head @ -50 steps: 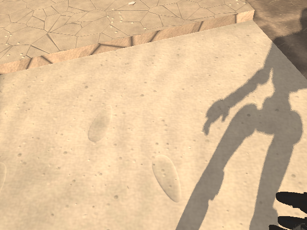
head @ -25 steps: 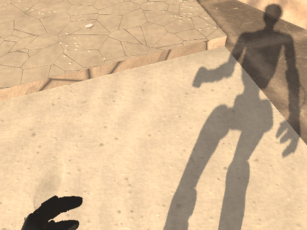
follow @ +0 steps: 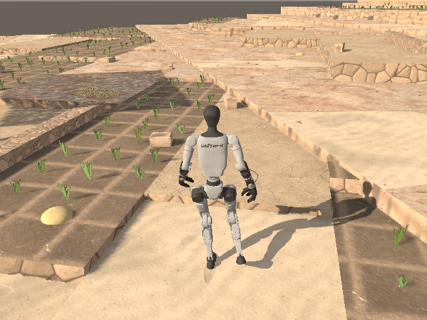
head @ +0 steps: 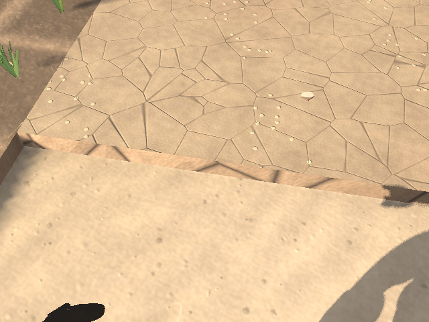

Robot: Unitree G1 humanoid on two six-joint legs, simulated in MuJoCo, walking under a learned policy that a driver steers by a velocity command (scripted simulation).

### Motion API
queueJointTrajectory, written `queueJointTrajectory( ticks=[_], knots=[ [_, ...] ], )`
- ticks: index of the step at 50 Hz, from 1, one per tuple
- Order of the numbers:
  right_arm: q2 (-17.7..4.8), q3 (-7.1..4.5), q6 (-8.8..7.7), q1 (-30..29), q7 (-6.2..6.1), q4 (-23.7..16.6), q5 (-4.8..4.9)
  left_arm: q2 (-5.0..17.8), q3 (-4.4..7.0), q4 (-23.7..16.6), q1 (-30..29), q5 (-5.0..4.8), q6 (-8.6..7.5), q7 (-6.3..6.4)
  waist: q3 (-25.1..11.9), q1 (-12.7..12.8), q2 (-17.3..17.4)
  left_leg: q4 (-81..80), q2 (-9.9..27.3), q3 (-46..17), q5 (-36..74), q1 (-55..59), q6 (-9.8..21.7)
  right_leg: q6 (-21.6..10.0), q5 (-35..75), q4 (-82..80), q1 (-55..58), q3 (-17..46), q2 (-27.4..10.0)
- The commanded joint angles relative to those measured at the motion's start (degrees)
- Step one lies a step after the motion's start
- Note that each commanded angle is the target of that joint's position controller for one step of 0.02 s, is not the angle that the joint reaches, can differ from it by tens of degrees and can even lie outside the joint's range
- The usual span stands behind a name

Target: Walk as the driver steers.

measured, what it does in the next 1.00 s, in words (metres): walks ahead: right foot, then left foot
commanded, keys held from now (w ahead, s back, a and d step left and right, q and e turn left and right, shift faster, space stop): w+q+shift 0.32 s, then w+shift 0.16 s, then e+shift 0.52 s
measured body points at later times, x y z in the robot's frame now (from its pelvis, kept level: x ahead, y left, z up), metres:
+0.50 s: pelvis +0.44 -0.04 +0.02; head +0.45 -0.02 +0.47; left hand +0.35 +0.24 -0.10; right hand +0.72 -0.20 -0.06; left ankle +0.39 +0.06 -0.62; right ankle +0.49 -0.16 -0.72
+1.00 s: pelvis +0.66 +0.10 +0.02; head +0.71 +0.10 +0.47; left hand +0.76 +0.42 -0.07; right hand +0.87 -0.15 -0.08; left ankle +0.71 +0.22 -0.72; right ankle +0.74 -0.02 -0.66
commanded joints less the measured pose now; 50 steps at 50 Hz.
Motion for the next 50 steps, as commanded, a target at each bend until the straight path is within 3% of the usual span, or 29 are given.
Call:
queueJointTrajectory(
  ticks=[1,5,7,9,12,13,14,15,16,17,18,19,20,21,24,26,29,30,32,34,35,36,37,38,39,41,43,46,50],
  knots=[
    [-7.4,-1.95,-2.38,-4.82,-1.34,-6.24,0.34,9.02,2.9,-3.23,3.6,1.2,0.62,0.53,-2.6,5.14,-1.19,-24.79,13.83,-30.25,-4.82,5.56,9.47,2.04,2.96,-9.14,-10.74,0.61,-2.75],
    [-6.37,-1.57,-1.53,-1.22,-3.67,-3.59,1.37,3.84,1.47,-8.08,-10.19,2.44,0.77,-0.04,1.0,-0.19,0.63,-23.5,7.53,-19.69,8.3,-2.47,5.84,5.12,20.44,-31.79,-5.46,-4.88,1.12],
    [-7.53,-2.14,-0.99,0.83,-3.84,-2.4,1.52,3.0,1.45,-9.72,-14.02,1.4,0.32,-0.73,-0.28,-2.9,2.49,-23.68,7.43,-20.33,4.52,-4.15,3.69,5.36,26.94,-40.49,0.82,-6.29,3.8],
    [-7.39,-2.38,-1.01,1.89,-4.02,-1.18,1.99,5.27,2.62,-10.44,-15.06,-0.2,-0.09,-1.02,-1.35,-3.46,4.71,-21.71,8.64,-23.82,0.64,-0.84,2.55,5.5,28.81,-45.04,4.06,-3.64,4.31],
    [-6.84,-2.89,-0.49,1.6,-4.7,-0.02,2.18,9.06,4.36,-10.43,-13.36,-1.71,-0.51,-0.95,-1.71,-1.22,7.3,-15.56,11.79,-27.66,8.05,9.99,0.98,4.41,23.22,-48.79,3.91,-1.3,3.12],
    [-7.31,-3.17,-0.16,0.74,-4.59,-0.16,1.59,11.12,5.62,-9.12,-7.09,-1.98,-0.65,-0.65,-5.63,2.27,8.01,-9.32,11.58,-27.33,18.49,12.48,-0.16,3.31,19.73,-47.68,9.98,-2.3,3.58],
    [-7.31,-2.89,0.19,-1.34,-3.91,-0.96,0.09,12.74,6.86,-7.14,4.45,-2.5,-0.25,0.04,-13.2,9.05,8.32,3.24,9.76,-24.71,26.95,11.6,-2.39,1.96,16.87,-45.49,22.08,-3.49,2.23],
    [-2.75,-1.08,0.23,-3.05,-3.18,-2.93,-1.87,14.01,6.85,-4.84,19.53,-2.02,0.71,0.89,-24.52,14.74,5.09,23.17,8.16,-21.63,16.62,-0.52,-3.93,0.34,5.09,-37.4,43.99,4.05,-5.99],
    [4.49,1.15,-0.26,10.9,-2.67,-5.42,2.73,18.62,7.08,-2.98,20.16,1.34,0.58,-0.51,-33.97,4.61,-28.73,43.79,1.2,-16.38,-18.89,-20.06,-6.27,-9.97,-22.75,-54.45,59.2,42.21,-21.33],
    [-0.97,1.26,0.15,7.92,-3.5,-3.47,4.42,12.65,6.2,-4.35,16.58,1.35,0.72,-1.08,-26.8,6.78,-24.79,48.46,7.82,-12.77,-12.15,-26.56,-6.35,-9.06,-37.86,-60.4,53.21,47.86,-20.52],
    [-5.27,0.44,0.29,0.08,-3.53,-4.01,2.81,8.7,5.4,-4.19,13.72,0.72,1.2,-0.72,-17.53,8.72,-14.85,47.8,9.14,-9.63,-6.93,-27.02,-6.48,-7.46,-29.47,-61.12,44.01,36.99,-17.4],
    [-5.57,0.32,0.21,-4.84,-3.5,-4.54,1.13,8.43,5.13,-2.73,12.61,1.35,1.79,-0.76,-12.01,8.24,-3.16,45.33,10.83,-8.13,-4.34,-23.92,-6.44,-6.39,-16.33,-61.07,35.25,27.86,-14.35],
    [-4.48,0.38,-0.32,-8.2,-3.22,-6.01,0.14,8.5,5.05,-1.27,11.9,1.91,1.93,-0.93,-8.01,6.99,-0.91,41.9,12.24,-8.26,-3.15,-22.54,-6.12,-7.0,-8.73,-61.1,28.8,22.09,-12.36],
    [-3.28,0.47,-0.31,-8.5,-2.78,-6.34,0.77,7.25,4.53,-0.07,10.97,2.27,1.54,-0.9,-5.93,5.13,-2.12,39.21,14.06,-9.27,-2.53,-20.21,-5.78,-7.36,-4.06,-61.93,24.15,17.51,-10.89],
    [-0.41,1.24,0.26,-9.4,-2.42,-6.6,1.97,3.62,3.32,3.27,11.93,0.3,0.81,-1.82,-2.94,2.86,-3.24,33.77,15.21,-9.63,-4.36,-21.79,-4.92,-9.06,0.1,-64.48,20.48,11.5,-10.07],
    [0.16,1.96,-0.53,-13.91,-2.02,-8.59,0.37,5.59,3.22,4.64,11.94,-0.09,0.67,-1.66,1.86,1.46,-1.11,26.15,15.18,-8.58,-1.93,-24.55,-6.41,-11.64,16.95,-66.04,17.13,9.5,-11.18],
    [0.67,2.97,-3.37,-20.99,-0.23,-10.75,-1.86,10.24,4.08,5.52,11.97,-0.69,1.32,-0.77,2.0,2.84,-0.23,5.5,12.12,-1.56,13.06,-11.87,-8.73,-9.43,36.8,-66.34,9.78,-0.15,-5.75],
    [0.61,2.93,-4.06,-23.31,0.41,-11.19,-1.76,11.74,4.49,6.44,14.95,-1.0,1.31,-0.59,0.36,4.24,-0.83,1.52,9.88,-0.81,19.38,-5.51,-9.17,-8.95,36.31,-67.61,8.75,-0.14,-5.97],
    [-2.44,1.55,-4.29,-24.16,0.55,-11.31,-1.29,13.13,4.84,7.84,17.32,-1.37,1.85,-0.1,-1.61,3.77,-3.0,-4.97,8.29,-3.0,23.27,-1.11,-8.95,-7.15,35.52,-65.42,14.06,0.65,-6.83],
    [-5.7,-0.1,-4.29,-19.9,-0.34,-9.97,-1.74,13.31,4.9,8.09,17.36,-1.3,2.79,0.28,-5.28,0.52,-4.91,-8.82,6.84,-3.46,23.8,5.27,-7.14,-4.25,42.02,-57.45,18.23,1.02,-6.26],
    [-6.96,-0.97,-4.19,-14.56,-1.0,-8.65,-2.28,13.88,5.05,7.17,15.73,-1.45,3.28,0.45,-8.58,-3.27,-5.46,-10.83,7.25,-3.15,27.16,12.63,-6.2,-1.98,44.94,-49.44,16.87,0.0,-4.21],
    [-9.17,-1.73,-3.82,-7.28,-1.93,-7.37,-3.29,12.56,4.71,4.95,14.17,-0.86,3.53,0.7,-14.4,-6.6,-4.34,-8.28,13.36,-6.77,38.39,25.61,-4.75,0.67,35.74,-36.79,8.97,-0.26,-1.0],
    [-12.33,-1.79,-2.8,-3.15,-2.91,-7.09,-4.68,3.64,2.21,3.63,20.65,1.2,4.02,0.77,-24.86,-3.24,12.4,-0.55,31.4,-19.79,69.18,42.48,0.91,3.93,-12.93,-13.38,-5.52,-3.83,5.65],
    [-10.65,-1.01,-1.58,-4.0,-2.19,-8.76,-4.33,4.57,1.62,5.54,30.8,-0.71,4.64,0.74,-38.91,-1.1,18.85,-3.21,39.08,-32.98,64.3,46.01,8.0,4.51,-23.17,0.57,-8.74,1.18,5.35],
    [-7.78,-0.79,-0.53,-8.12,-2.11,-9.67,-2.8,9.19,3.18,5.5,27.52,-1.63,5.72,1.05,-34.18,-0.66,11.95,-6.88,34.75,-28.33,52.42,38.6,6.96,5.14,-18.83,3.42,-10.91,-0.07,2.03],
    [-3.08,0.33,0.29,-13.57,-2.56,-8.02,-1.03,9.55,4.04,3.97,20.35,-1.15,7.77,2.22,-19.69,1.37,6.17,-11.86,29.5,-17.52,40.95,24.12,4.89,6.93,-12.14,1.71,-15.0,-4.74,-1.54],
    [-3.3,-0.16,0.45,-18.6,-2.87,-7.06,-2.06,7.12,4.1,3.2,21.26,-0.84,10.2,2.49,-14.13,5.17,8.79,-18.36,27.94,-11.21,30.3,9.02,4.41,7.95,-9.48,-0.18,-8.05,-5.46,-4.01],
    [-4.73,-1.17,-0.31,-21.7,-3.7,-5.55,-2.42,5.46,3.98,0.3,16.36,-0.41,11.34,2.46,-11.56,5.58,7.14,-22.19,28.18,-3.91,24.97,3.05,4.94,7.55,-3.95,-8.75,-5.6,-6.71,-5.4],
    [-6.78,-2.06,0.08,-23.82,-4.57,-4.33,-1.38,5.96,3.81,-1.37,12.14,-0.02,11.56,0.34,-12.57,5.23,6.22,-22.19,27.89,4.04,20.68,2.76,3.29,4.63,7.81,-22.54,2.42,-8.92,-5.12]
  ],
)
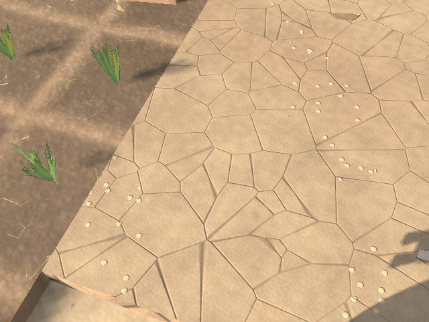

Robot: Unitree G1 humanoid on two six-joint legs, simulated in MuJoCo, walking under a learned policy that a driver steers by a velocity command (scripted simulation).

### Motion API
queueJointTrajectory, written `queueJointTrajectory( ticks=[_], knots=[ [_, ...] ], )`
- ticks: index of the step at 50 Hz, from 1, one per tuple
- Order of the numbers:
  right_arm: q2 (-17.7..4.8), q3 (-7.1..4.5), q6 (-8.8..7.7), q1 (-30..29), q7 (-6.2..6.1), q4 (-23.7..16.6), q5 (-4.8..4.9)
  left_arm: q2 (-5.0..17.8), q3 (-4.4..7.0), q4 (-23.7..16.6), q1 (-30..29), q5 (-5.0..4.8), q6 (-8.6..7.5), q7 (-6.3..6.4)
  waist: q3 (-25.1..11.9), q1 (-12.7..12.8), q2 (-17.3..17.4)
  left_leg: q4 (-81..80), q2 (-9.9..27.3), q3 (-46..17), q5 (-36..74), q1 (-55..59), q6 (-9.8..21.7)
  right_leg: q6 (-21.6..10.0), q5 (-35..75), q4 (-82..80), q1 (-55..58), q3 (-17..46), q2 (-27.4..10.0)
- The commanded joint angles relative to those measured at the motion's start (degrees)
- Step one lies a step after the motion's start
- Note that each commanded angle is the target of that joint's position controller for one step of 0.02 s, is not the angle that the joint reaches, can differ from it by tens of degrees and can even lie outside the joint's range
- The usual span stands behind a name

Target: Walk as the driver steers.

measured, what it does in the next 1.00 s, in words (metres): steps on the spot, turning right: right foot, then left foot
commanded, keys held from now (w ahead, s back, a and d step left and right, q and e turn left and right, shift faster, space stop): e+shift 0.98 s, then q+shift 0.02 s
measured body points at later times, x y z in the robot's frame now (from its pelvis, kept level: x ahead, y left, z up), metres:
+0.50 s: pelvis +0.07 -0.01 +0.00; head +0.10 -0.05 +0.45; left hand +0.36 +0.17 -0.07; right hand +0.11 -0.34 -0.11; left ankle +0.16 +0.10 -0.71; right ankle +0.06 -0.12 -0.74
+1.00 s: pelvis +0.06 -0.01 +0.00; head +0.09 -0.06 +0.45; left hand +0.39 -0.01 -0.08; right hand -0.09 -0.29 -0.11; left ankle +0.16 +0.09 -0.74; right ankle -0.04 -0.09 -0.72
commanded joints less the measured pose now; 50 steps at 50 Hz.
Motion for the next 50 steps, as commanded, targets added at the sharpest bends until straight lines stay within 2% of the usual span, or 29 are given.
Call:
queueJointTrajectory(
  ticks=[1,4,5,6,7,8,9,10,11,12,14,16,19,23,25,27,28,29,30,31,32,33,34,35,37,40,44,49,50],
  knots=[
    [-8.04,-2.16,-0.78,-8.03,-0.32,-4.8,0.89,1.07,-0.05,-2.31,6.0,0.12,0.91,-1.45,-11.53,3.13,7.35,-8.85,16.17,-5.07,11.91,1.11,10.79,-2.1,6.4,-6.52,14.39,0.25,-1.2],
    [-9.81,-2.95,0.01,-6.48,0.71,-3.38,2.31,3.5,0.82,-4.55,2.64,0.1,2.05,-2.34,-9.97,2.57,6.44,-5.11,17.74,-3.39,9.75,4.85,8.17,-4.72,3.42,-13.97,16.32,-2.07,0.0],
    [-9.88,-3.06,0.4,-6.37,0.91,-2.89,2.86,3.62,1.16,-4.62,2.97,0.23,2.14,-2.4,-9.77,3.31,5.41,-1.83,17.4,-2.14,8.25,5.25,6.35,-5.92,4.76,-18.54,18.58,-3.19,1.22],
    [-8.59,-2.88,0.77,-4.64,1.12,-1.95,3.25,4.4,1.79,-4.11,4.22,0.6,2.14,-2.02,-9.57,3.53,3.1,3.67,15.43,-0.42,4.45,4.42,3.72,-7.57,6.76,-22.73,21.77,-3.14,2.99],
    [-6.66,-2.59,1.39,-1.55,1.43,-0.75,2.88,7.63,3.11,-3.54,7.38,1.01,1.91,-1.29,-7.94,4.09,-5.31,15.73,10.81,2.66,-4.17,-1.44,-0.34,-10.64,20.3,-29.43,27.22,3.23,1.74],
    [-4.94,-1.9,1.97,-0.35,1.34,-3.01,0.19,16.47,4.87,-5.52,6.97,0.9,1.39,-0.17,-4.67,1.06,-24.03,35.99,1.3,3.93,-30.61,-20.65,-7.14,-19.98,42.65,-34.23,33.58,26.8,-11.51],
    [-7.03,-2.12,2.08,-4.82,0.67,-4.62,-0.48,15.65,4.13,-7.55,6.69,3.09,-0.76,-1.07,-11.69,4.27,-16.14,46.75,-2.79,-10.41,-32.75,-23.92,-7.61,-27.08,36.12,-37.2,31.65,35.61,-15.28],
    [-8.0,-2.51,2.21,-6.47,0.22,-4.93,0.86,14.31,3.9,-7.2,5.62,3.0,-2.22,-1.73,-11.32,3.99,-9.67,48.31,-2.53,-13.67,-28.47,-25.16,-6.21,-25.53,27.64,-38.91,30.78,31.98,-13.68],
    [-7.31,-2.52,1.98,-6.32,-0.26,-4.79,1.34,12.97,3.73,-6.99,3.19,1.55,-2.72,-1.36,-9.42,2.05,-6.33,46.01,-1.91,-15.24,-22.94,-25.88,-5.03,-22.14,21.3,-38.96,29.69,28.98,-10.53],
    [-7.83,-2.72,1.86,-5.78,-0.72,-4.09,0.82,10.64,3.01,-7.64,0.12,0.4,-2.33,-0.71,-8.85,0.7,-4.46,43.54,-1.34,-15.92,-19.04,-25.85,-4.81,-19.67,19.78,-38.25,28.61,26.86,-9.17],
    [-7.53,-2.82,1.64,-4.3,-0.54,-3.39,0.28,8.3,1.98,-9.95,-3.77,0.84,-1.3,0.45,-11.1,-1.08,-5.6,42.16,-3.04,-15.47,-14.5,-20.07,-5.62,-18.12,26.23,-36.38,25.04,23.33,-6.19],
    [-5.24,-2.13,1.43,-3.46,-0.08,-2.65,0.94,7.85,2.03,-10.46,-3.03,1.09,-0.78,0.99,-13.43,-0.8,-4.48,36.34,-4.87,-15.32,-12.48,-18.0,-6.56,-17.59,30.15,-34.57,26.67,22.52,-4.47],
    [-3.48,-1.3,1.52,-4.5,0.37,-2.64,1.43,8.47,2.56,-10.75,-1.93,0.45,-0.15,1.38,-14.08,0.2,-4.84,26.88,-6.66,-16.49,-11.45,-15.3,-7.45,-17.1,27.67,-33.13,27.26,25.28,-3.29],
    [-4.25,-1.67,1.69,-2.1,0.88,-1.76,1.92,7.75,2.67,-11.66,-3.5,0.46,0.62,0.84,-12.46,0.46,-8.97,18.77,-8.29,-16.83,-12.02,-7.77,-7.35,-16.07,23.05,-33.18,22.45,30.14,-1.66],
    [-5.11,-2.19,1.21,-0.94,1.15,-1.82,2.15,7.39,2.81,-11.78,-4.1,0.06,0.75,0.49,-12.03,0.42,-10.67,12.66,-8.09,-17.48,-12.11,-4.62,-6.85,-15.5,22.53,-32.7,22.76,33.25,-0.92],
    [-5.95,-3.07,0.68,2.83,1.34,-0.77,2.15,6.54,2.73,-12.05,-6.11,-0.85,0.88,0.36,-11.73,-1.61,-10.45,0.04,-7.02,-16.53,-5.09,3.12,-5.75,-13.39,18.13,-30.12,20.71,33.75,1.7],
    [-7.89,-3.94,0.79,4.68,1.08,-0.09,1.75,4.56,2.31,-11.79,-4.36,-0.91,0.94,0.29,-12.33,-1.06,-5.62,-4.49,-1.02,-20.28,-0.52,10.13,-3.7,-10.74,5.47,-24.33,15.86,30.39,5.31],
    [-12.45,-4.57,1.54,2.29,0.49,-1.3,0.82,0.3,1.32,-11.25,1.55,-0.21,1.08,-0.02,-12.35,3.62,12.32,-6.28,13.6,-35.57,8.12,16.13,3.14,-6.89,-16.37,-8.65,4.89,17.82,14.67],
    [-10.85,-4.19,1.15,-0.1,0.69,-2.97,-1.83,6.9,3.19,-11.39,2.68,-0.06,0.37,-0.13,-9.52,3.81,16.37,-8.21,21.37,-44.64,11.3,7.84,11.27,-3.75,-20.52,6.14,0.28,14.73,13.41],
    [-7.49,-3.29,0.93,-4.09,0.28,-4.88,-1.55,10.89,4.47,-10.04,2.81,-0.18,0.36,-0.27,-7.49,4.57,11.78,-8.16,19.84,-38.43,8.27,4.99,11.74,-2.26,-15.98,13.82,0.47,12.68,9.45],
    [-4.85,-2.66,1.19,-6.43,-0.34,-5.51,-0.62,10.69,4.64,-8.85,2.49,-0.36,0.75,-0.2,-5.72,4.38,8.95,-7.52,14.72,-30.94,2.5,3.56,9.19,-1.47,-11.19,16.83,0.11,11.19,8.21],
    [-4.44,-2.38,1.41,-6.5,-1.24,-5.99,0.42,8.87,4.23,-8.45,1.42,-0.27,1.02,-0.07,-5.15,3.64,6.27,-7.35,11.12,-26.68,-2.42,5.34,7.51,-0.98,-6.32,17.93,-2.57,10.8,7.46],
    [-4.53,-2.19,1.6,-5.71,-2.06,-5.92,0.79,7.06,3.61,-8.77,0.83,-0.43,1.21,-0.27,-4.2,2.55,6.6,-7.29,10.4,-23.61,-0.53,6.59,7.86,-0.07,-4.18,19.75,-4.59,9.49,6.95],
    [-4.79,-2.02,1.85,-3.9,-2.68,-5.84,0.5,5.64,3.05,-9.21,-0.3,-0.82,1.1,-0.48,-4.18,1.51,7.06,-7.54,9.75,-20.5,1.81,8.01,8.39,0.65,-2.56,19.01,-5.63,7.26,5.97],
    [-5.53,-2.18,2.36,0.69,-3.15,-5.21,-0.24,3.57,2.1,-10.59,-3.84,-1.22,0.81,-0.58,-5.33,-1.33,8.61,-7.32,10.65,-17.56,6.62,14.1,9.84,2.13,-1.47,13.6,-8.33,4.65,3.96],
    [-7.7,-3.04,2.79,4.37,-2.67,-4.88,-0.48,2.42,1.5,-11.59,-5.81,-0.7,0.67,-0.99,-8.13,-3.43,9.5,-6.82,13.98,-15.1,13.02,20.27,11.54,3.54,-3.54,7.11,-8.18,3.42,1.34],
    [-9.85,-4.0,2.76,1.91,-1.44,-5.38,-0.12,1.49,1.13,-11.22,-5.12,-0.23,0.73,-1.87,-9.05,-2.5,9.92,-6.66,15.43,-7.96,14.6,16.69,10.53,2.15,-2.42,-3.44,0.98,0.43,-0.09],
    [-10.64,-4.92,1.72,0.57,0.79,-4.57,2.16,2.52,2.19,-10.77,-3.71,-0.71,2.76,-2.65,-9.22,-0.2,10.61,-1.64,17.94,-2.89,15.9,14.58,6.49,-2.66,-2.3,-16.84,11.77,-3.58,1.26],
    [-10.31,-4.82,1.79,0.61,0.93,-4.16,3.07,2.07,2.3,-10.3,-2.42,-0.34,2.93,-2.73,-9.34,0.91,9.76,1.82,17.24,-2.16,16.1,12.74,4.88,-4.35,-0.01,-23.64,16.39,-3.73,2.59]
  ],
)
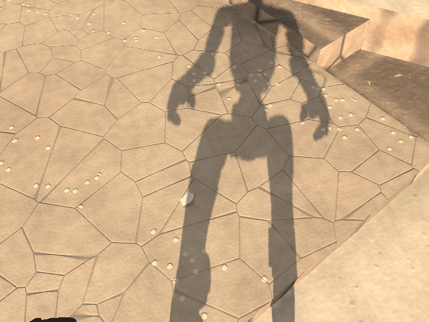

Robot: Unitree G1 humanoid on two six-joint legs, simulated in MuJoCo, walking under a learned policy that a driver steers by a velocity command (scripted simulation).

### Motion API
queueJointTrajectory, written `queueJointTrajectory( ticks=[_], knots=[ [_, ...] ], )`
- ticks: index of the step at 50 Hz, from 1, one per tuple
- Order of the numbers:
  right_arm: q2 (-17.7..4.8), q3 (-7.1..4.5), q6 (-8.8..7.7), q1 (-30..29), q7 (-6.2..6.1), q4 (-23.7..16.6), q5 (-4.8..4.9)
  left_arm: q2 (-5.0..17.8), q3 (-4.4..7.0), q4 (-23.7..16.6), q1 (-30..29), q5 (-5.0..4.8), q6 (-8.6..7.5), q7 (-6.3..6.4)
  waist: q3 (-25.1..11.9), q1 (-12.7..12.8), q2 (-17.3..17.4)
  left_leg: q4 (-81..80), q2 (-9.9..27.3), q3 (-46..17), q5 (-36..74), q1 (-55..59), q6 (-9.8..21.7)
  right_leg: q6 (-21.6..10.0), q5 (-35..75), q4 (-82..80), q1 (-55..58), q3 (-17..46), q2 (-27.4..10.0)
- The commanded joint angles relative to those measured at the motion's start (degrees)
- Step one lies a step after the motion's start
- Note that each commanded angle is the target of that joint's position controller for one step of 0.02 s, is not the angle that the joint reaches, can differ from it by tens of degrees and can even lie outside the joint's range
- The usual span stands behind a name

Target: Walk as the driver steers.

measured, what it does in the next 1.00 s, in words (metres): walks ahead, turning left: right foot, then left foot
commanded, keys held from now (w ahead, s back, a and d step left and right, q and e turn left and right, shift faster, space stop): q+shift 0.46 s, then w+q+shift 0.08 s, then q+shift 0.46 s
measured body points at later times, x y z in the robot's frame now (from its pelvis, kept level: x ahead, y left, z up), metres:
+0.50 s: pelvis +0.02 -0.03 +0.00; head +0.07 -0.01 +0.45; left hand +0.14 +0.26 -0.10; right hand +0.22 -0.28 -0.10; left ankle -0.01 +0.08 -0.70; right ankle +0.01 -0.13 -0.74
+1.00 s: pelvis +0.14 +0.05 +0.00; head +0.18 +0.11 +0.44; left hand +0.18 +0.39 -0.09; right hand +0.44 -0.11 -0.08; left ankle -0.03 +0.07 -0.73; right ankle +0.23 -0.07 -0.73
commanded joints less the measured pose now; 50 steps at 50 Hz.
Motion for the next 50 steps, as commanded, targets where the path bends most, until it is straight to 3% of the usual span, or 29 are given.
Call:
queueJointTrajectory(
  ticks=[1,2,3,4,5,6,8,11,17,23,25,27,28,29,30,31,32,33,34,35,37,39,41,44,45,46,48,49,50],
  knots=[
    [-8.35,-2.39,-0.84,-0.11,0.8,-1.72,2.05,5.79,2.78,-2.64,4.78,0.68,-0.28,0.24,-9.69,3.64,5.6,4.83,10.03,-5.56,23.38,2.77,5.87,-5.27,9.16,-17.99,12.95,-0.98,4.1],
    [-5.5,-1.27,-0.99,2.26,1.11,-1.48,0.75,10.67,4.13,-1.59,8.74,0.83,-0.93,1.22,-11.45,4.0,-6.11,17.38,4.67,-2.28,9.26,-9.81,1.36,-8.49,34.31,-21.0,26.99,8.62,-1.03],
    [-2.27,0.7,-1.14,1.64,1.16,-4.62,-2.29,15.79,4.09,-3.27,6.81,1.87,-2.12,2.05,-14.34,2.04,-22.27,33.78,-2.41,-3.12,-23.76,-26.49,-3.56,-20.03,55.23,-18.47,32.34,27.35,-18.18],
    [-6.46,-0.66,-0.67,-1.63,0.48,-3.14,-0.86,10.82,2.65,-3.58,7.29,3.41,-3.84,1.52,-20.14,6.84,-12.4,44.49,-1.82,-12.55,-24.38,-24.27,-3.91,-25.19,53.25,-19.37,26.67,24.67,-20.48],
    [-6.61,-0.54,-0.19,-2.55,0.44,-2.62,0.91,7.19,0.91,-1.54,5.44,3.74,-5.04,1.24,-17.42,5.32,-9.01,43.34,-0.34,-15.26,-20.54,-23.02,-2.74,-22.18,45.76,-20.05,23.24,16.87,-16.12],
    [-4.63,-0.04,0.17,-0.68,0.2,-1.06,1.14,4.81,0.16,0.09,2.31,3.14,-5.71,1.29,-14.21,2.89,-8.15,38.85,0.26,-16.15,-16.84,-22.15,-2.17,-18.14,37.23,-20.87,21.2,11.95,-11.98],
    [-5.74,-0.4,1.06,2.25,-0.16,1.75,0.47,2.62,-0.96,1.44,-2.17,3.0,-6.47,1.82,-10.51,1.01,-8.36,37.27,-1.67,-17.37,-8.01,-16.6,-3.24,-15.74,38.76,-22.08,15.55,5.39,-9.58],
    [-7.37,-0.88,1.55,3.2,-0.31,1.28,1.43,4.91,-0.24,1.85,-4.29,3.7,-6.37,3.13,-8.49,0.8,-8.34,35.02,-3.38,-15.94,-4.87,-16.51,-4.37,-15.7,35.41,-23.59,16.01,1.66,-9.91],
    [-4.56,-0.07,2.92,0.11,0.32,-2.86,1.05,5.6,0.49,4.06,-3.0,3.3,-5.03,4.32,-5.3,3.0,-5.8,30.1,-0.38,-14.61,-7.48,-21.3,-4.65,-17.76,23.76,-26.33,19.27,2.13,-15.0],
    [-3.12,0.15,4.12,-0.24,1.9,-6.48,1.08,7.65,1.89,4.86,-4.37,2.14,-5.12,2.79,-7.44,2.19,-5.35,22.27,-0.88,-10.36,-9.56,-16.37,-1.67,-16.6,36.51,-22.35,21.17,-3.83,-16.76],
    [-3.14,0.14,4.65,-0.55,2.58,-7.51,1.8,9.47,2.74,5.74,-1.55,0.79,-5.83,1.73,-9.59,2.75,-5.25,19.47,-0.98,-9.16,-10.66,-12.94,0.73,-15.44,15.64,-25.8,21.43,-3.4,-18.38],
    [-4.07,-0.34,4.49,0.53,3.23,-7.27,2.02,10.26,3.05,6.47,-2.72,-0.42,-6.72,1.02,-7.85,0.82,-5.15,14.62,-1.9,-7.45,-11.7,-8.19,3.82,-13.62,-7.26,-28.81,18.04,-3.28,-17.65],
    [-4.01,-0.67,4.36,2.15,3.17,-6.3,1.54,9.4,2.81,6.48,-5.06,-0.32,-6.72,0.66,-6.29,-1.08,-3.53,9.53,-3.79,-5.37,-9.37,-4.5,4.98,-12.07,-2.83,-24.8,16.36,-6.42,-15.82],
    [-5.0,-1.63,4.0,6.61,2.51,-4.73,1.16,8.31,2.57,6.77,-6.2,-0.33,-6.55,0.34,-7.24,-3.76,-1.43,3.3,-7.39,-3.7,-6.75,2.15,6.66,-9.85,13.4,-14.76,14.68,-10.86,-12.62],
    [-9.72,-3.89,3.54,16.14,1.4,-2.36,1.28,6.36,2.03,5.83,-8.24,-0.42,-6.54,0.09,-9.76,-7.92,5.64,-1.75,-6.21,-11.5,4.72,14.74,10.82,-5.49,24.12,5.84,5.71,-14.49,-7.9],
    [-18.94,-5.76,2.13,18.39,0.52,-2.88,0.87,0.68,0.27,1.22,-10.98,2.42,-7.44,0.53,-7.49,-5.6,22.87,-2.29,7.94,-40.4,34.44,26.93,19.77,1.27,-13.75,28.57,-22.03,-12.95,3.3],
    [-17.51,-4.81,-0.32,16.61,1.86,-5.72,-0.68,3.53,0.39,0.06,-12.62,2.11,-8.78,0.63,-13.92,-6.5,13.79,-8.81,15.23,-53.34,32.06,26.23,28.37,2.61,-19.02,36.75,-28.28,2.5,6.22],
    [-14.72,-3.94,-1.61,13.29,2.24,-6.11,-0.07,5.53,0.91,-0.2,-12.63,0.41,-9.32,0.32,-10.24,-4.23,8.75,-9.51,15.01,-48.04,29.32,24.71,27.01,1.91,-15.97,36.27,-30.52,5.65,4.24],
    [-12.58,-3.39,-1.72,10.9,1.79,-6.28,1.31,6.04,0.99,0.26,-11.47,0.56,-9.53,0.15,-6.98,-1.82,6.12,-8.4,11.73,-42.18,26.57,22.4,23.06,0.85,-11.44,33.26,-31.05,6.29,2.72],
    [-10.77,-2.67,-1.12,7.47,1.13,-7.24,1.98,7.35,1.33,1.14,-10.54,1.67,-9.44,0.39,-4.82,-0.1,2.72,-8.24,9.54,-38.04,26.77,18.41,19.78,0.48,-6.91,29.02,-29.69,6.03,1.75],
    [-10.7,-1.96,-0.38,3.32,-0.67,-9.73,0.91,7.34,1.52,2.05,-8.5,2.57,-8.86,0.53,-4.16,2.25,3.1,-8.92,6.03,-32.96,33.94,11.2,16.98,1.29,1.17,23.74,-22.23,4.73,3.12],
    [-11.85,-2.36,0.35,4.19,-2.0,-9.92,0.24,3.53,0.26,2.55,-8.11,2.72,-8.25,0.71,-5.76,2.07,4.04,-6.65,3.47,-29.57,40.55,8.03,15.12,2.33,5.09,18.36,-17.1,2.91,5.84],
    [-11.74,-2.34,1.41,5.16,-2.67,-9.99,0.73,1.37,-0.74,2.61,-8.59,2.47,-7.95,0.69,-6.42,1.29,4.83,-3.73,0.81,-27.94,40.72,4.43,13.14,2.78,7.74,11.68,-12.4,2.23,8.23],
    [-10.36,-1.88,2.95,6.96,-2.97,-10.31,0.93,2.27,-0.37,1.83,-11.53,2.04,-7.76,0.36,-7.11,-0.36,6.49,0.15,-0.72,-32.05,42.64,8.47,10.91,2.44,4.71,7.22,-12.75,2.44,10.96],
    [-10.49,-2.04,3.38,9.12,-2.6,-9.87,1.2,1.66,-0.38,0.26,-16.32,2.08,-8.52,0.3,-6.24,-2.13,7.22,2.26,-1.86,-34.42,48.01,13.6,9.41,1.94,1.38,2.74,-14.49,1.47,12.03],
    [-11.1,-2.23,3.49,8.9,-2.22,-9.83,1.76,1.93,-0.04,-0.84,-19.03,2.44,-9.3,0.7,-6.82,-2.26,7.92,4.35,-2.3,-36.68,54.96,17.83,7.77,1.58,0.34,-3.7,-13.95,1.52,12.83],
    [-12.61,-2.54,2.73,3.22,-1.79,-11.49,2.27,4.97,1.47,0.4,-13.59,1.89,-10.05,1.08,-11.59,0.77,14.98,8.39,-3.37,-40.03,64.58,19.29,5.86,1.21,3.52,-16.54,-2.67,3.97,12.79],
    [-11.74,-2.09,1.87,-1.17,-1.76,-12.74,2.25,7.39,2.66,2.7,-5.71,1.19,-10.16,1.21,-15.19,4.38,16.18,13.39,-4.89,-40.35,65.66,15.51,4.14,-0.15,13.15,-25.67,8.78,6.15,10.16],
    [-9.02,-1.2,0.88,-3.0,-1.45,-13.43,1.39,9.7,3.55,5.19,3.92,0.97,-9.73,1.65,-20.45,7.73,12.43,24.38,-7.56,-38.43,47.87,2.49,2.13,-3.29,32.95,-28.69,28.65,9.47,2.84]
  ],
)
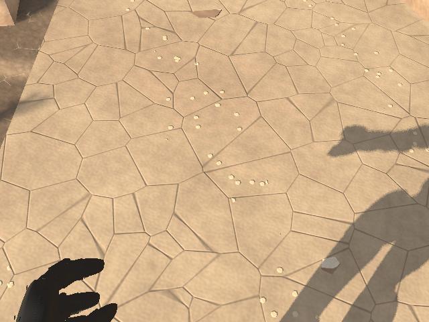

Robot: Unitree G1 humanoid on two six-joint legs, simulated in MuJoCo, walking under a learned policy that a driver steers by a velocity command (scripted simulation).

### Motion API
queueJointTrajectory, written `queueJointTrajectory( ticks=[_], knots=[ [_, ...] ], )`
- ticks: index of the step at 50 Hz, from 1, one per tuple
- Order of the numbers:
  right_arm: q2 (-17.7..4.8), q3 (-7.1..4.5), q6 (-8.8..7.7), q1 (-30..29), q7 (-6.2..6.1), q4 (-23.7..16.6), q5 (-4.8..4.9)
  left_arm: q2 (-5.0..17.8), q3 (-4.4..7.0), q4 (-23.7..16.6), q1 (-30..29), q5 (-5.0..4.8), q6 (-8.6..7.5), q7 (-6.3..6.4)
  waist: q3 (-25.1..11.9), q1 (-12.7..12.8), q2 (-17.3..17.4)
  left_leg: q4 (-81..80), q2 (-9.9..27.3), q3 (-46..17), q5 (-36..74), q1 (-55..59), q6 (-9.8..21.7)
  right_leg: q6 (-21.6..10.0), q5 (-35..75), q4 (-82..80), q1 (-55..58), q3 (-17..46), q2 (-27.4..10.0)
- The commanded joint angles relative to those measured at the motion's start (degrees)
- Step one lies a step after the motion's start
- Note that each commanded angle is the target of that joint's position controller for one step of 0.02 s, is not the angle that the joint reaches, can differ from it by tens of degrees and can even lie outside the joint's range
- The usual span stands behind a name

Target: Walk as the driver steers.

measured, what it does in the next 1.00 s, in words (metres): climbs, turning right: left foot 0.04 m higher, then right foot 0.04 m higher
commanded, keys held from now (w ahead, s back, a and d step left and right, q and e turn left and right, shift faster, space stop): q+shift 0.02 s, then e+shift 0.16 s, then w+e+shift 0.82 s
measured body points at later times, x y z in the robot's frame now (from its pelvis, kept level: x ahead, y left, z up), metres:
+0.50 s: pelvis +0.14 +0.01 +0.02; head +0.15 +0.00 +0.47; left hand +0.27 +0.29 -0.08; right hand +0.30 -0.25 -0.07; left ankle +0.03 +0.13 -0.71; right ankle +0.07 -0.06 -0.60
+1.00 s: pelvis +0.39 -0.07 +0.06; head +0.41 -0.10 +0.51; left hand +0.53 +0.16 -0.06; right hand +0.52 -0.41 +0.06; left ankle +0.52 +0.00 -0.66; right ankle +0.16 -0.07 -0.61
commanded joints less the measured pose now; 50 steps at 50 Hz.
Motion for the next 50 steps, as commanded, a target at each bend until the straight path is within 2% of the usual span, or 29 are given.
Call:
queueJointTrajectory(
  ticks=[1,2,3,7,10,11,13,14,15,16,17,19,20,24,27,28,29,30,31,33,34,36,39,42,45,47,48,49,50],
  knots=[
    [2.04,0.31,-2.45,3.57,1.36,-4.6,-4.1,13.72,4.56,0.58,16.42,-0.93,0.16,1.32,-25.28,1.76,-7.49,30.89,-3.67,-0.35,-19.4,-24.4,-3.64,-10.42,70.01,3.6,50.5,14.87,-22.19],
    [-4.14,-0.69,-3.3,8.21,1.63,-3.21,-2.13,12.15,4.58,0.36,16.96,0.63,1.43,0.59,-25.69,2.64,-11.75,43.22,-2.52,1.54,-21.56,-29.07,-6.66,-19.11,81.29,6.01,42.93,21.11,-31.82],
    [-7.36,-1.67,-3.16,3.98,1.68,-2.63,-0.94,9.87,4.16,-0.68,14.22,1.21,1.72,0.62,-19.15,3.8,-9.14,51.84,-0.55,5.02,-18.43,-31.21,-9.0,-21.33,74.66,3.4,35.6,17.62,-29.06],
    [-0.47,1.1,-2.18,-9.46,2.16,-6.27,-1.83,7.24,2.24,1.84,11.3,-1.34,2.08,2.59,-5.6,4.36,-6.81,46.26,0.63,7.42,-13.87,-32.36,-8.79,-16.68,49.62,-3.83,21.7,10.87,-18.99],
    [4.95,3.49,-2.87,-9.7,3.03,-6.61,-2.83,8.6,2.23,2.49,7.58,-2.24,3.63,2.45,-6.73,1.55,-10.26,14.94,1.53,17.6,-7.03,-13.39,-8.47,-12.84,39.71,-7.08,10.83,5.66,-12.1],
    [3.17,2.74,-3.14,-9.49,3.11,-6.18,-2.32,11.27,3.16,2.77,9.89,-2.57,4.17,2.56,-6.53,2.48,-12.62,10.4,-0.07,18.13,-2.87,-9.03,-8.34,-13.22,32.61,-8.57,8.97,7.54,-12.24],
    [-0.84,0.45,-4.36,-7.45,2.23,-7.04,-0.96,11.86,3.0,4.08,13.22,-3.45,4.12,1.6,-10.37,-1.47,-5.69,-8.47,0.93,14.5,4.33,1.42,-4.88,-9.42,26.77,-2.89,12.82,9.1,-9.16],
    [-3.85,-1.11,-4.64,-2.7,1.43,-4.57,-1.01,11.19,3.06,3.81,12.87,-3.13,3.31,0.65,-15.04,-3.1,-0.52,-16.01,3.99,11.21,18.17,18.87,-2.99,-7.2,23.37,4.33,5.99,8.78,-7.75],
    [-5.76,-2.37,-3.04,5.19,0.38,-2.03,-1.34,8.52,2.02,2.8,11.27,-2.12,2.57,-0.42,-19.93,-6.13,2.75,-15.17,11.7,6.61,22.01,38.72,-0.39,-5.94,-4.39,15.64,-8.97,9.33,-6.09],
    [-4.96,-2.28,-1.56,5.78,-0.15,-1.48,-2.4,5.07,1.09,2.98,14.71,-1.8,2.8,-1.62,-22.45,-3.45,9.35,-5.84,20.66,5.27,35.47,49.69,1.53,-3.98,-33.01,28.95,-22.36,7.59,-2.71],
    [-6.03,-2.88,-1.14,-0.54,0.34,-3.86,-4.49,6.94,1.77,-0.17,15.0,-3.36,3.33,-1.3,-22.59,-1.47,12.22,-10.32,29.52,-3.03,40.2,38.7,6.91,-0.96,-32.59,41.41,-25.91,2.53,-3.73],
    [2.02,-0.21,-2.92,-9.5,1.18,-3.64,-4.75,7.7,2.89,-0.32,13.32,-4.18,6.3,0.48,-8.19,3.22,7.03,-17.05,22.22,8.29,21.11,20.05,4.86,1.72,-27.93,52.62,-25.25,-7.06,-9.2],
    [3.96,0.65,-4.34,-11.36,1.42,-3.64,-4.32,7.47,3.0,0.94,17.12,-3.36,7.49,0.88,-6.15,5.07,10.38,-17.73,20.09,13.36,20.55,13.17,4.1,2.96,-23.46,58.51,-20.49,-8.84,-8.99],
    [-0.96,-0.6,-6.35,-13.29,2.28,-1.46,-4.26,5.76,2.43,-3.26,18.7,-3.0,8.53,0.41,-1.49,9.9,10.02,-20.15,18.2,21.22,20.48,12.91,2.87,-0.72,-26.03,45.46,-19.84,-6.96,-10.69],
    [-5.25,-1.87,-5.28,-20.71,2.39,-1.78,-4.52,5.81,2.73,-0.95,34.26,-3.25,8.02,0.15,-8.1,19.4,11.95,-3.5,18.38,27.2,48.87,6.98,3.8,-5.7,-37.58,17.03,3.84,-13.86,-5.79],
    [-4.94,-1.55,-4.53,-23.73,2.7,-2.13,-3.89,5.79,2.99,1.48,42.85,-2.88,7.91,0.3,-9.84,23.92,6.42,11.3,17.35,28.6,46.43,1.69,3.78,-8.45,-24.79,8.23,14.73,-14.05,-5.32],
    [2.92,0.96,-5.04,-32.96,3.0,-8.17,-2.96,6.64,3.36,8.15,53.96,-2.54,6.03,-0.45,-4.02,27.33,-13.18,42.29,4.22,27.35,3.94,-21.9,0.65,-14.91,-15.27,10.48,24.09,-6.29,-1.43],
    [10.44,3.61,-7.25,-32.77,4.12,-12.85,-0.4,3.86,1.2,8.23,48.48,-1.27,2.65,-1.96,-1.18,19.15,-24.43,57.89,-3.67,17.57,-14.1,-35.78,0.86,-22.09,-20.97,-3.04,20.75,21.83,-7.22],
    [8.37,4.1,-9.94,-28.38,5.33,-14.08,1.82,4.28,-0.19,2.46,35.41,-0.4,-0.04,-2.49,0.94,10.79,-19.6,59.47,-1.41,10.59,-7.98,-38.37,2.23,-24.35,-21.19,-14.84,13.23,40.19,-15.36],
    [5.47,4.23,-12.42,-28.52,6.05,-14.79,-0.6,7.58,0.39,0.87,32.98,-1.69,-2.32,-2.94,2.72,7.15,1.37,54.17,0.67,9.36,-0.55,-35.48,3.1,-21.44,-14.19,-16.61,8.13,41.4,-16.38],
    [5.75,4.22,-12.84,-27.15,5.59,-14.49,-1.61,7.12,0.17,1.01,31.41,-1.62,-2.84,-2.63,1.3,5.26,4.55,49.91,1.13,8.89,2.15,-33.47,2.63,-20.97,-12.02,-15.51,7.76,38.12,-14.57],
    [4.95,4.2,-11.97,-26.51,4.7,-14.23,-2.41,4.27,-0.76,1.25,30.45,-1.02,-2.54,-0.8,1.45,4.81,1.38,42.0,1.86,11.07,-0.26,-31.56,0.19,-18.68,-3.24,-16.53,8.91,27.54,-10.81],
    [6.85,4.21,-11.28,-32.03,3.87,-14.52,-2.69,0.35,-1.29,4.8,34.45,-2.9,-1.4,1.5,2.08,6.67,1.5,22.98,-0.23,17.14,4.84,-27.34,-3.67,-16.11,7.09,-18.74,9.38,20.75,-7.5],
    [8.24,3.77,-12.06,-34.81,4.35,-15.07,-0.81,0.72,-0.67,7.53,34.31,-2.86,-0.04,2.64,0.14,6.35,-5.36,6.81,-2.67,18.42,11.69,-18.94,-5.72,-14.37,13.21,-17.26,10.13,18.99,-6.55],
    [3.11,0.35,-11.27,-24.69,3.37,-11.83,1.43,3.83,1.03,6.31,27.13,-3.53,-1.03,2.42,-7.84,0.25,-12.24,-1.61,-2.73,13.76,16.31,2.36,-4.12,-11.25,30.02,-6.67,6.92,20.16,-5.27],
    [-1.37,-2.63,-9.72,-5.58,1.2,-6.49,2.59,5.99,2.42,2.65,17.97,-1.83,-0.86,1.66,-16.48,-10.31,-9.41,-3.99,1.69,12.39,15.96,24.19,-1.46,-8.55,33.8,12.92,-1.37,19.46,-3.16],
    [-2.6,-2.98,-8.75,6.2,0.62,-2.79,2.47,1.5,1.35,0.01,16.48,0.43,-1.03,0.82,-23.04,-12.09,-0.95,-0.09,8.5,6.82,8.81,41.2,0.15,-8.43,0.45,26.92,-12.89,18.37,0.17],
    [-1.95,-1.94,-8.36,10.82,1.0,-1.16,-0.28,-6.39,-0.97,-2.32,19.21,0.32,-1.47,0.84,-22.41,-9.47,14.16,-5.97,16.66,-9.05,-3.35,45.53,2.58,-9.28,-25.08,39.51,-25.0,16.42,2.67],
    [-2.54,-1.59,-9.26,0.59,1.85,-2.57,-3.51,-3.85,-0.86,-3.84,27.96,-5.89,-1.35,1.39,-14.55,-0.93,29.85,-22.17,26.21,-35.87,-23.21,34.67,11.47,-8.43,-19.24,48.35,-34.64,9.16,-0.51]
  ],
)
Keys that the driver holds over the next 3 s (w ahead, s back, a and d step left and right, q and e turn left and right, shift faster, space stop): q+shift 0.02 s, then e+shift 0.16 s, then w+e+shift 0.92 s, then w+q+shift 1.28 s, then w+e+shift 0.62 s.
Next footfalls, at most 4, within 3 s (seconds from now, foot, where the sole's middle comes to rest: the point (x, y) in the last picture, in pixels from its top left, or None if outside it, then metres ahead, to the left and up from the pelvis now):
0.22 left None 0.08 0.13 -0.72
0.56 right None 0.18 -0.08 -0.69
0.96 left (212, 259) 0.55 -0.02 -0.69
1.36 right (376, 232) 0.63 -0.54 -0.69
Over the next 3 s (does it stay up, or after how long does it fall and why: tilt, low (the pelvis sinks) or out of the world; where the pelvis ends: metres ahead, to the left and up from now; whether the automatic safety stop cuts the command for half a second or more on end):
stays up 1.81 -0.58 0.08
